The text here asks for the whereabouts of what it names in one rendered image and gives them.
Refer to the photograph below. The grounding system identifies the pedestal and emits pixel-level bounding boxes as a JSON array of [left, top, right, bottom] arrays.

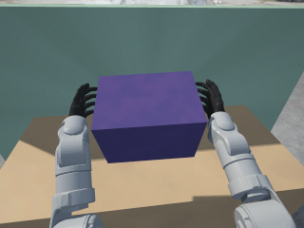
[[0, 104, 304, 228]]

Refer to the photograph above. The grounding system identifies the robot right forearm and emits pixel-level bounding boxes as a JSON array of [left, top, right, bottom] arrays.
[[207, 111, 296, 228]]

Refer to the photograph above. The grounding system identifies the right robot hand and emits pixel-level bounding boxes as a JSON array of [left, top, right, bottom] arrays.
[[196, 79, 225, 120]]

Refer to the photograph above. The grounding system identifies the carton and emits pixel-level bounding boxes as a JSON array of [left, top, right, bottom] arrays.
[[91, 71, 208, 163]]

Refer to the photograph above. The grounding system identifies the left robot upper arm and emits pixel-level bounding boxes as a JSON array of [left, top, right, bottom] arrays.
[[52, 213, 104, 228]]

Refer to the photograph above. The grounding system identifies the left robot hand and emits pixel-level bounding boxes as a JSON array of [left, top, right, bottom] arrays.
[[68, 83, 98, 118]]

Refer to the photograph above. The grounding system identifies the robot left forearm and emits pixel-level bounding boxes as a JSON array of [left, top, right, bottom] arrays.
[[49, 115, 96, 228]]

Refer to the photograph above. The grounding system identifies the right robot upper arm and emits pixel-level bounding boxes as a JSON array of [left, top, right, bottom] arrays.
[[234, 199, 295, 228]]

